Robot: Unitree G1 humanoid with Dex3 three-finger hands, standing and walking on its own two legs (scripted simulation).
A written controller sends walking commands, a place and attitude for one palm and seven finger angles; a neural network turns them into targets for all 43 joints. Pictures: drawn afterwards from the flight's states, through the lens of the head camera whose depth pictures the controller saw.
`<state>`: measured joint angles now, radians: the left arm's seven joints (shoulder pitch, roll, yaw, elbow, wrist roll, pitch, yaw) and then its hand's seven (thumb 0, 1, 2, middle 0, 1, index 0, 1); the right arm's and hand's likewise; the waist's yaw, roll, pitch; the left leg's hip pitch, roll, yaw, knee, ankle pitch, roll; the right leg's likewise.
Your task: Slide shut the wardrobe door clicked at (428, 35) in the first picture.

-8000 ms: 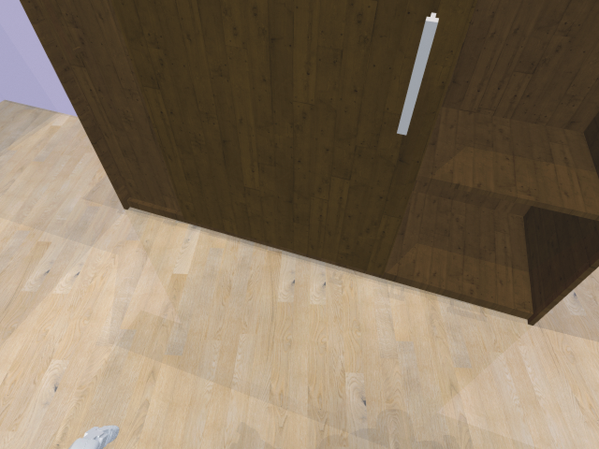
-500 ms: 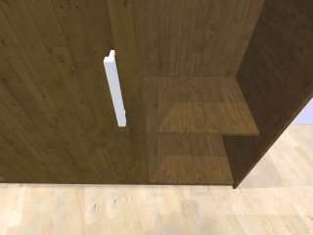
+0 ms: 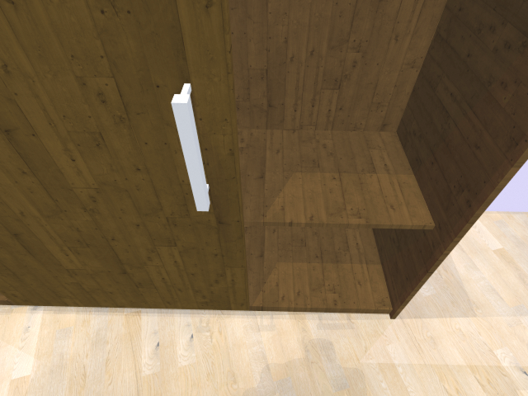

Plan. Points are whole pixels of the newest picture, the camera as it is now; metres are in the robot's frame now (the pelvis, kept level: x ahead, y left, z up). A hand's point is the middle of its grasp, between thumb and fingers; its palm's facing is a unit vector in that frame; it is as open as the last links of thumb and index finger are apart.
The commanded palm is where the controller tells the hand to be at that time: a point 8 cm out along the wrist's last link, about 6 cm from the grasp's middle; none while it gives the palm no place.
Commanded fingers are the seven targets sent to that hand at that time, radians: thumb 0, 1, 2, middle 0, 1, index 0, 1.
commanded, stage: look again from close up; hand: left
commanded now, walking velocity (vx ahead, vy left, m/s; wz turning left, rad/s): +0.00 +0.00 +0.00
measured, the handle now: (196, 153) +0.50 +0.16 +0.08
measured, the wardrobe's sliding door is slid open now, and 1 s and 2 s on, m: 0.55 0.55 0.55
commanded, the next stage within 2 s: raise the hand with hooked fingers in 0.36 s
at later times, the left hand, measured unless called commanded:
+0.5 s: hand out of the picture -0.01 +0.16 -0.17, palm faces +0.09 -0.98 -0.18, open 7.3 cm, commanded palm +0.09 +0.21 -0.07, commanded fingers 0.00 0.83 0.87 -0.20 -0.34 -0.20 -0.34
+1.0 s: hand out of the picture +0.13 +0.21 -0.03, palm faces +0.17 -0.98 -0.05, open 9.3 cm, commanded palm +0.13 +0.25 -0.01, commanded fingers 0.00 0.25 0.62 -0.25 -0.72 -0.25 -0.72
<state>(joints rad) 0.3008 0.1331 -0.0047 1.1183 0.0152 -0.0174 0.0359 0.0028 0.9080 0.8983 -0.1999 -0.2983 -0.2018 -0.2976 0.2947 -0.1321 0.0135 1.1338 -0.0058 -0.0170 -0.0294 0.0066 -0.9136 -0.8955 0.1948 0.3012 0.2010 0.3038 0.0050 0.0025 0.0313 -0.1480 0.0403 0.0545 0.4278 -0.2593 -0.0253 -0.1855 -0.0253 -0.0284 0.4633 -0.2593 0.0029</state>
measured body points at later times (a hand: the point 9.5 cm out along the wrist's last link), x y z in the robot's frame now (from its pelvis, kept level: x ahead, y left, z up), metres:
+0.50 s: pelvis -0.01 +0.00 +0.00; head +0.01 -0.01 +0.45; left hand -0.01 +0.21 -0.16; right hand -0.01 -0.22 -0.16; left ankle -0.02 +0.13 -0.74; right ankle -0.01 -0.12 -0.74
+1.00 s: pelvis -0.04 +0.00 -0.07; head -0.01 +0.02 +0.37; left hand +0.11 +0.26 -0.02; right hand +0.21 -0.22 -0.10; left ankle -0.02 +0.13 -0.74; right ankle -0.01 -0.12 -0.74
